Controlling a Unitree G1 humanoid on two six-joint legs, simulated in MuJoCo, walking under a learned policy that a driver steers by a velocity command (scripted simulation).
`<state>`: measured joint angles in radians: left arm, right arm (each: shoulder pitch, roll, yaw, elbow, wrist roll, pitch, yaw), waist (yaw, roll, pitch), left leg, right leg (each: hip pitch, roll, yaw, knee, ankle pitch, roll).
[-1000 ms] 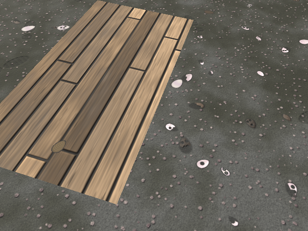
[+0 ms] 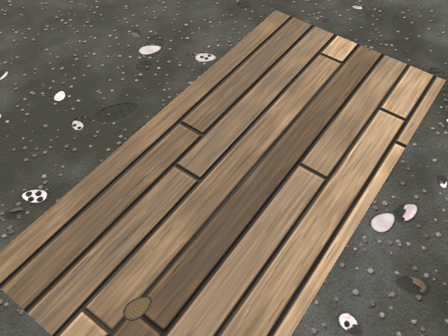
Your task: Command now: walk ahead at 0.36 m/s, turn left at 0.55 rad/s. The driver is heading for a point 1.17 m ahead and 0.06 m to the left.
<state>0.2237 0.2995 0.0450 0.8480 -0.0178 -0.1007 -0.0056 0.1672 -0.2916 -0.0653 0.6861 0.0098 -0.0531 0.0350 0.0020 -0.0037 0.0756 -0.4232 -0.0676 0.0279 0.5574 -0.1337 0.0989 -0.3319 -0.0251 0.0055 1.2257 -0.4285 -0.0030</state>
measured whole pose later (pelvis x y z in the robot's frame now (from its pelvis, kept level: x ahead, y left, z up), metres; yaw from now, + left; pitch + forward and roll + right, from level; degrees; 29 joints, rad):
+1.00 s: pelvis +0.21 +0.01 +0.01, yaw +18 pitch -1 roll -1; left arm 0.18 0.26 0.03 0.92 0.01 -0.01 0.01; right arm 0.24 -0.22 -0.02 0.73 -0.02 0.00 -0.02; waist 0.03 0.00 0.02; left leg -0.18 -0.02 -0.04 0.52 -0.32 0.02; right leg -0.26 -0.03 0.01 0.48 -0.19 0.04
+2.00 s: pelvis +0.56 +0.13 +0.02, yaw +10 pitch +0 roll +2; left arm 0.19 0.30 0.07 0.84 -0.01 0.03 0.03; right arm 0.15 -0.26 -0.05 0.83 -0.03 -0.07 0.00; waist 0.00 -0.04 0.08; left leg -0.25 -0.01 0.17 0.35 -0.11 0.06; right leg -0.58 -0.08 0.02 0.98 -0.31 0.05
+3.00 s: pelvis +0.93 +0.11 +0.02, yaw -17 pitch +2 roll +1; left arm 0.15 0.27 0.06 0.67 0.00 -0.03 0.02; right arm 0.25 -0.26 -0.05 0.96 0.00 -0.08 0.01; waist -0.07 -0.04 0.05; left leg -0.13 -0.04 0.04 0.30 -0.20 0.03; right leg -0.56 -0.05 0.05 0.72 -0.18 0.02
